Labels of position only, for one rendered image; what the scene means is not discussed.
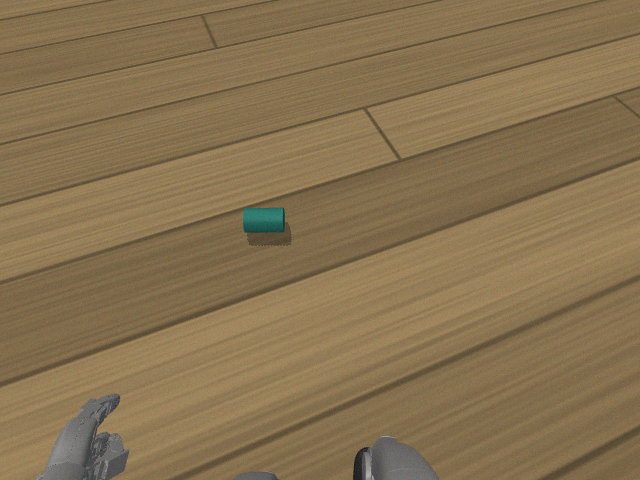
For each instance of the can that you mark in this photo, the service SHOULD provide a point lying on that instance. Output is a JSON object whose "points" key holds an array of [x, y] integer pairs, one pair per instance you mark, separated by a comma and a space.
{"points": [[264, 220]]}

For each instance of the left robot arm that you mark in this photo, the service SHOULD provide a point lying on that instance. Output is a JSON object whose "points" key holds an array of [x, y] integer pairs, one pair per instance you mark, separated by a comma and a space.
{"points": [[64, 471]]}

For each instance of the right robot foot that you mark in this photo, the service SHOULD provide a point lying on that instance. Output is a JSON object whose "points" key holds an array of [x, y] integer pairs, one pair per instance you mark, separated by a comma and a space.
{"points": [[357, 473]]}

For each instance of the left robot hand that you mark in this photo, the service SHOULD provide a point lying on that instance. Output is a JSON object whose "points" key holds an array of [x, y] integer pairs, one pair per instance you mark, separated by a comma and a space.
{"points": [[78, 442]]}

